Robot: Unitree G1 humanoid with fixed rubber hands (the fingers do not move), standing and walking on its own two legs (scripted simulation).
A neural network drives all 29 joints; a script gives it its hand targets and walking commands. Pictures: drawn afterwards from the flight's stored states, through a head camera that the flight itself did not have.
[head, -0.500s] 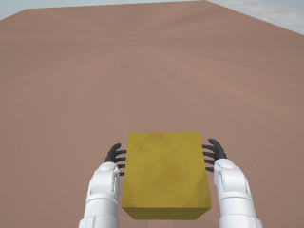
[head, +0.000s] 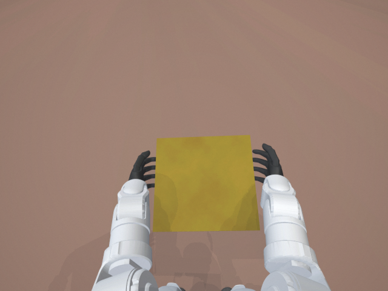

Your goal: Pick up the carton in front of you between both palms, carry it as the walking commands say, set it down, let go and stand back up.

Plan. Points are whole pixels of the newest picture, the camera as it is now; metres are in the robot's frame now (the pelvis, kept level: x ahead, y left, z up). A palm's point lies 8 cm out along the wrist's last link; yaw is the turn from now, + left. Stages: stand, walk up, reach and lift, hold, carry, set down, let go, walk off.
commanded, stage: set down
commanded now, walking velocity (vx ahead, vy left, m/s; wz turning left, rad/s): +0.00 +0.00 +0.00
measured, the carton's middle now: (205, 190) +0.37 +0.01 -0.12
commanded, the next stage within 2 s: none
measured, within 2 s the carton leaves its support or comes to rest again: neither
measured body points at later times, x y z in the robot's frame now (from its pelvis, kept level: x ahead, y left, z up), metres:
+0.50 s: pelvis -0.04 +0.00 -0.13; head +0.19 +0.03 +0.26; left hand +0.40 +0.19 -0.21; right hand +0.40 -0.11 -0.20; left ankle +0.03 +0.11 -0.72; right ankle +0.04 -0.12 -0.72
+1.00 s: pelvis -0.06 +0.01 -0.26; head +0.23 +0.05 +0.08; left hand +0.43 +0.21 -0.38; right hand +0.42 -0.09 -0.36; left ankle +0.03 +0.11 -0.72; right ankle +0.04 -0.12 -0.72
